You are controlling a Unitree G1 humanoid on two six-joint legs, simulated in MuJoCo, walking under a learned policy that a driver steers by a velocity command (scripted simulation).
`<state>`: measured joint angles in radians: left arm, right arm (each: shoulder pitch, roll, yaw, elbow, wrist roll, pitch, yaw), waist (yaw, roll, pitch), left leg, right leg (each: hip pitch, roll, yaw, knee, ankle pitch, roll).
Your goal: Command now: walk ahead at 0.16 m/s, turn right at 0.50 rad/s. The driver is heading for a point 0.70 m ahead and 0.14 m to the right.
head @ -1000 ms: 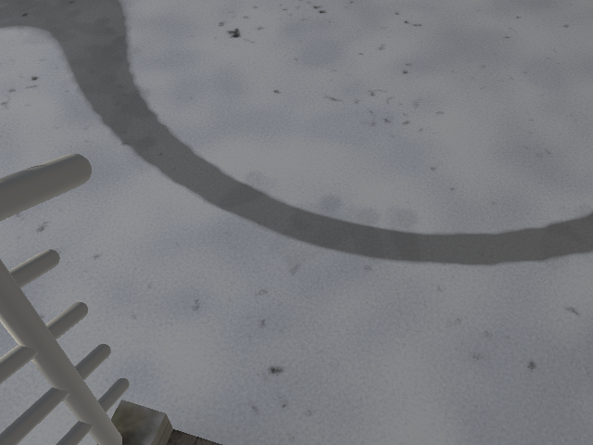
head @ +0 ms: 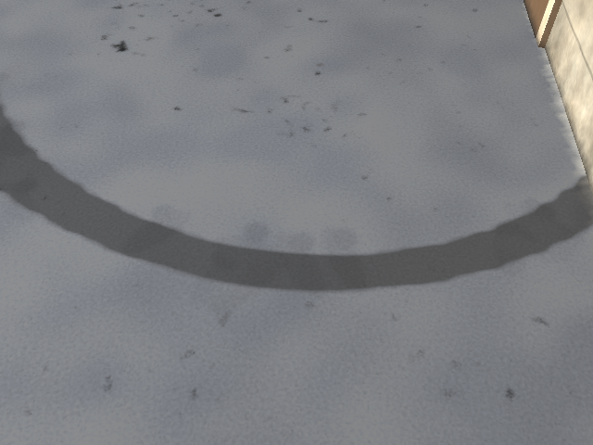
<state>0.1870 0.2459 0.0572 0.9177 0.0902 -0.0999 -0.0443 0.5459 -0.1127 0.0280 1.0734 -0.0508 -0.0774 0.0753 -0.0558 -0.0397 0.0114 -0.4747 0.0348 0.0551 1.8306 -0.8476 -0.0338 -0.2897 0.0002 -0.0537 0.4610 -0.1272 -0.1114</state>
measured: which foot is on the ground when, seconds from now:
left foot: up 0.00-0.26, down 0.28-0.88, up 0.90-1.00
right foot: down 0.00-0.32, up 0.34-0.84, down 0.86-1.00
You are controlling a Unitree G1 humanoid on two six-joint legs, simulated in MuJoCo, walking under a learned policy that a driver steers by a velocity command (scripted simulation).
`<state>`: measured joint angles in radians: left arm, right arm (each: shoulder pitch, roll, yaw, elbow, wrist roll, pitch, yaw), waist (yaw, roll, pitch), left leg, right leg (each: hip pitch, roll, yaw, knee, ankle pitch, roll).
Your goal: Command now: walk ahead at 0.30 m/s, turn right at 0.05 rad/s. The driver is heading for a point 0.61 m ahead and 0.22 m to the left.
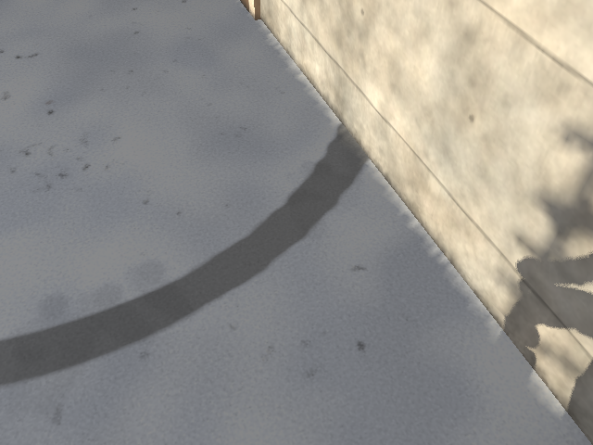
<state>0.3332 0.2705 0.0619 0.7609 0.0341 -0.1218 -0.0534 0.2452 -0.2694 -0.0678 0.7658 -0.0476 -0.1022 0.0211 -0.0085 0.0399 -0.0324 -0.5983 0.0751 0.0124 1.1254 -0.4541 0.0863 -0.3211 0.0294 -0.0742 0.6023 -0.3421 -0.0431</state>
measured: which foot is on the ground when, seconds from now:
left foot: up 0.00-0.42, down 0.44-0.84, up 0.86-1.00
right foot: down 0.00-0.46, up 0.48-0.82, down 0.84-1.00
